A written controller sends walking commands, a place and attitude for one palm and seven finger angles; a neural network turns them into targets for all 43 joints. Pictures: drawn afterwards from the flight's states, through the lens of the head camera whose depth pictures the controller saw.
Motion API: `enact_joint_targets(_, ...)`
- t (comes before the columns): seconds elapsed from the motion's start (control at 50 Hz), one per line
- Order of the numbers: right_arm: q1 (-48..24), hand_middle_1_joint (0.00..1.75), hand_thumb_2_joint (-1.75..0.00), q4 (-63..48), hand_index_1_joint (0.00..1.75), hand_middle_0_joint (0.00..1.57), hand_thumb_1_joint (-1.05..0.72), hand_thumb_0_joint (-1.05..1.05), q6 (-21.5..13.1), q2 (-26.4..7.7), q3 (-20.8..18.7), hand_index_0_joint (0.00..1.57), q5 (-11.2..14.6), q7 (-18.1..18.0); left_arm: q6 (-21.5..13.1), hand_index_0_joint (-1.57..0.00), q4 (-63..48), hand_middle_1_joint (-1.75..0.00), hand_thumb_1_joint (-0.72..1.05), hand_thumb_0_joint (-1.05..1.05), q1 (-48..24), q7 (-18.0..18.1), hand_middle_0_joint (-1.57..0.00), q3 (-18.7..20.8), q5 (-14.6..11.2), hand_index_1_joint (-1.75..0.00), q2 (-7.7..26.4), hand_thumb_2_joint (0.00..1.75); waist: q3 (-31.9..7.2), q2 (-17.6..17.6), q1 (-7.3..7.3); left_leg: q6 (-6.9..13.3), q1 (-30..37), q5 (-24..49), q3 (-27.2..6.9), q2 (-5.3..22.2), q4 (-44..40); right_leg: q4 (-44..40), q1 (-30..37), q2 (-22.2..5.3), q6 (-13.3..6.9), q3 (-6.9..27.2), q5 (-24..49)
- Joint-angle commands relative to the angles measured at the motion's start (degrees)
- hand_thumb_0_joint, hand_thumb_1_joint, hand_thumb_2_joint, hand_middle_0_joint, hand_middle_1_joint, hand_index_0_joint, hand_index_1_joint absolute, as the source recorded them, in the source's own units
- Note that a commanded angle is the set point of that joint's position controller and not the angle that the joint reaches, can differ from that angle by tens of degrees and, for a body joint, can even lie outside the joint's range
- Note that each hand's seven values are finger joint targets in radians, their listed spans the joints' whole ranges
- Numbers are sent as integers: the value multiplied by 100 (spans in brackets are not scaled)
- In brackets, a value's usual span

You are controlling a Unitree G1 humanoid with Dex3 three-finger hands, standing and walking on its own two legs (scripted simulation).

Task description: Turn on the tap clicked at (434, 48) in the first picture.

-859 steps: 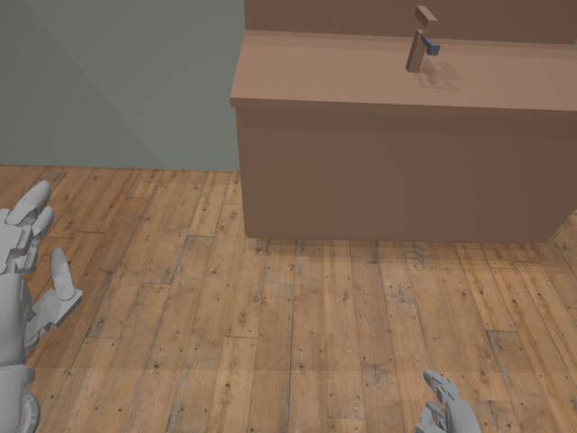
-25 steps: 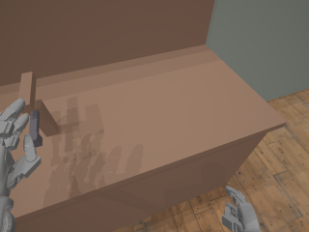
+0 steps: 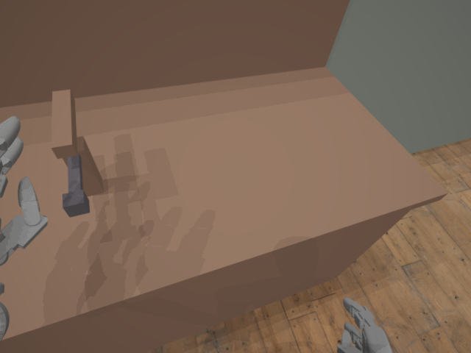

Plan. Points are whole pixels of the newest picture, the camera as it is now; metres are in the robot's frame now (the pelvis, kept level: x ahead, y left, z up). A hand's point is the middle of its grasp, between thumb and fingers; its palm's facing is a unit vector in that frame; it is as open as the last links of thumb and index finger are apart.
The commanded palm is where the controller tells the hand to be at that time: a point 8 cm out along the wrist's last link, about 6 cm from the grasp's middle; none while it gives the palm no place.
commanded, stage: come to a stop and stand still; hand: left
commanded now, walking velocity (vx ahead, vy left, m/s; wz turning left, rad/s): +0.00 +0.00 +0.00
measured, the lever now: (76, 203) +0.29 +0.27 +0.09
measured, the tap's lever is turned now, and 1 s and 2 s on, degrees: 0 0 0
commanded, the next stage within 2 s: look again from close up in 0.96 s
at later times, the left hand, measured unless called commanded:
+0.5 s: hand (23, 209) +0.23 +0.27 +0.18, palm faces +0.40 -0.84 -0.37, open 7.5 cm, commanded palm +0.17 +0.31 +0.18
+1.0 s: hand (51, 226) +0.22 +0.24 +0.17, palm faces +0.39 -0.84 -0.37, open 7.5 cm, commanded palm +0.16 +0.28 +0.18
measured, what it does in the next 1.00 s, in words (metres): stands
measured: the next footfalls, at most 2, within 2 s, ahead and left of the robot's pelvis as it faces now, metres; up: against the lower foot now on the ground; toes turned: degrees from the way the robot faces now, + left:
none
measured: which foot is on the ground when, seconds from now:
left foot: down 0.00-1.00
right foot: down 0.00-1.00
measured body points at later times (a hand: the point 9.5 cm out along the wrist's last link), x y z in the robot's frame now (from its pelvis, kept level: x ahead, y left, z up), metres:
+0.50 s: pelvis +0.01 +0.03 +0.00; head +0.04 +0.05 +0.45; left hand +0.20 +0.32 +0.20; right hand +0.20 -0.18 -0.07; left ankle +0.03 +0.10 -0.74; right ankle +0.02 -0.12 -0.74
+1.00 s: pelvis +0.00 +0.00 +0.00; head +0.02 +0.01 +0.45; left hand +0.19 +0.29 +0.18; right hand +0.18 -0.23 -0.07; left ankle +0.03 +0.10 -0.74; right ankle +0.02 -0.12 -0.74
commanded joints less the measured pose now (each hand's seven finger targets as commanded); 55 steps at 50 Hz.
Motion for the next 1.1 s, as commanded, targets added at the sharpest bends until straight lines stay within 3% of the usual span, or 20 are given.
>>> enact_joint_targets(0.0,-700,30,-90,-864,30,20,-90,0,-491,-722,-245,20,47,32,-415,-20,-967,-30,90,0,-414,62,-20,279,83,-30,449,90,-860,1096,5,51,98,206,-799,623,-1062,-201,521,-210,-91,288,417)
enact_joint_targets(0.12,-556,30,-90,-831,30,20,-90,0,-328,-805,-283,20,-14,146,-336,-20,-885,-30,90,0,-302,-3,-20,51,143,-30,310,90,-985,679,-50,-112,355,1313,-864,642,-994,-181,440,-174,-50,161,711)
enact_joint_targets(0.16,-577,30,-90,-910,30,20,-90,0,-281,-781,-309,20,-4,130,-352,-20,-1107,-30,90,0,-456,7,-20,283,147,-30,556,90,-1057,663,-46,-189,419,1593,-858,667,-932,-159,534,-221,-64,177,774)
enact_joint_targets(0.2,-729,30,-90,-943,30,20,-90,0,-228,-748,-269,20,13,107,-374,-20,-1468,-30,90,0,-631,51,-20,572,155,-30,870,90,-1147,898,-43,-305,616,1858,-825,618,-939,-66,487,-178,-68,104,706)
enact_joint_targets(0.22,-669,30,-90,-950,30,20,-90,0,-186,-736,-255,20,-39,101,-399,-20,-1375,-30,90,0,-533,11,-20,401,111,-30,659,90,-1133,979,-42,-278,607,1938,-854,631,-963,-75,454,-155,-67,59,576)
enact_joint_targets(0.3,-732,30,-90,-1016,30,20,-90,0,-212,-672,-251,20,-14,115,-419,-20,-1843,-30,90,0,-479,57,-20,571,112,-30,885,90,-1354,1322,-18,-427,1176,2826,-833,696,-828,-1,285,-167,-102,1,292)
enact_joint_targets(0.32,-638,30,-90,-989,30,20,-90,0,-178,-707,-244,20,-65,128,-418,-20,-1667,-30,90,0,-356,17,-20,337,78,-30,622,90,-1279,1279,-39,-380,1073,2710,-837,716,-872,-17,273,-147,-93,-24,122)
enact_joint_targets(0.34,-603,30,-90,-1026,30,20,-90,0,-178,-714,-290,20,-40,135,-413,-20,-1689,-30,90,0,-333,26,-20,377,83,-30,695,90,-1271,1340,-35,-346,1014,2644,-843,772,-825,-111,361,-217,-112,15,172)
enact_joint_targets(0.42,-568,30,-90,-950,30,20,-90,0,-87,-779,-275,20,-12,142,-335,-20,-1139,-30,90,0,-42,31,-20,224,60,-30,414,90,-1204,787,-64,-332,627,1878,-727,589,-748,-419,677,-260,-116,34,921)
enact_joint_targets(0.5,-708,30,-90,-990,30,20,-90,0,-12,-793,-302,20,65,81,-280,-20,-1022,-30,90,0,-128,77,-20,393,89,-30,607,90,-1030,765,-73,-303,392,1296,-726,511,-883,-455,715,-326,-109,137,989)
enact_joint_targets(0.52,-623,30,-90,-968,30,20,-90,0,23,-804,-279,20,24,79,-283,-20,-807,-30,90,0,-51,30,-20,171,47,-30,376,90,-974,659,-73,-218,277,937,-720,478,-939,-520,682,-321,-101,122,879)
enact_joint_targets(0.6,-806,30,-90,-1023,30,20,-90,0,14,-779,-287,20,86,9,-284,-20,-1165,-30,90,0,-352,105,-20,407,72,-30,725,90,-931,583,-74,-106,205,394,-740,426,-958,-598,685,-408,-112,294,758)
enact_joint_targets(0.62,-740,30,-90,-1003,30,20,-90,0,25,-787,-258,20,31,7,-304,-20,-991,-30,90,0,-301,62,-20,166,41,-30,464,90,-871,560,-72,-53,162,270,-721,394,-962,-674,618,-399,-116,271,675)
enact_joint_targets(0.7,-840,30,-90,-1017,30,20,-90,0,-31,-786,-295,20,88,-22,-302,-20,-1263,-30,90,0,-401,133,-20,399,65,-30,772,90,-841,648,-61,-40,160,112,-743,361,-914,-721,579,-447,-143,390,515)
enact_joint_targets(0.72,-764,30,-90,-980,30,20,-90,0,-14,-799,-269,20,30,-17,-323,-20,-1054,-30,90,0,-307,96,-20,195,40,-30,531,90,-808,630,-60,-9,127,-38,-735,344,-932,-792,507,-431,-144,364,347)
enact_joint_targets(0.8,-791,30,-90,-961,30,20,-90,0,-29,-810,-315,20,76,-20,-288,-20,-1036,-30,90,0,-195,141,-20,433,49,-30,733,90,-816,592,-58,-31,191,37,-730,333,-863,-845,451,-463,-169,474,344)
enact_joint_targets(0.82,-720,30,-90,-939,30,20,-90,0,-4,-817,-290,20,28,-11,-299,-20,-835,-30,90,0,-113,88,-20,204,21,-30,482,90,-777,554,-66,-9,182,-6,-711,326,-864,-904,366,-443,-161,440,257)
enact_joint_targets(0.9,-817,30,-90,-957,30,20,-90,0,-18,-808,-315,20,85,-24,-249,-20,-914,-30,90,0,-88,109,-20,398,23,-30,693,90,-859,539,-57,-19,307,250,-722,358,-855,-836,407,-456,-154,486,480)
enact_joint_targets(0.92,-739,30,-90,-933,30,20,-90,0,0,-830,-292,20,34,-17,-259,-20,-830,-30,90,0,-97,58,-20,156,-1,-30,446,90,-859,474,-67,-4,277,245,-711,352,-869,-853,395,-419,-140,424,455)
enact_joint_targets(1.08,-756,30,-90,-985,30,20,-90,0,-35,-817,-317,20,53,-40,-211,-20,-1090,-30,90,0,-220,73,-20,288,-13,-30,653,90,-934,503,-48,-6,349,367,-721,366,-852,-817,476,-463,-148,516,609)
